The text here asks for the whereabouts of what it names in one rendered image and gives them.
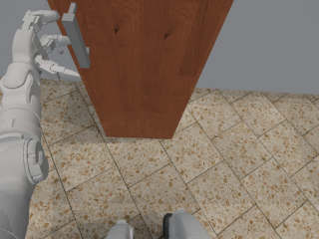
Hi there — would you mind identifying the robot left forearm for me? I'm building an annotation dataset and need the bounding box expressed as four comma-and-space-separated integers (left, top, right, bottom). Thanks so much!
0, 62, 42, 142

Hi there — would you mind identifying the cupboard door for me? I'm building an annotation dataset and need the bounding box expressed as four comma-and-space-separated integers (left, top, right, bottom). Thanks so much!
53, 0, 227, 115

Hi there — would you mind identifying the robot left upper arm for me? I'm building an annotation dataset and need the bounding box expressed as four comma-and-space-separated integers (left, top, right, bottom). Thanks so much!
0, 137, 49, 239

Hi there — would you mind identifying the robot left hand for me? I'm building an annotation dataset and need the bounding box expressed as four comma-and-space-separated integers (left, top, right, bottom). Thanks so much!
12, 10, 82, 82

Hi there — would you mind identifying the handle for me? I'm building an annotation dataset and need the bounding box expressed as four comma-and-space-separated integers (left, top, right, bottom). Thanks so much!
61, 2, 91, 69

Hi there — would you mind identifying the right robot thigh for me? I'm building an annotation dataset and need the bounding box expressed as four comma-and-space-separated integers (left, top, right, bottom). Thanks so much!
168, 212, 211, 239

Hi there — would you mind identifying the right robot foot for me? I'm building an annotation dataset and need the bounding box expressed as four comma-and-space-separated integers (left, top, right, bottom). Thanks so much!
162, 213, 172, 239

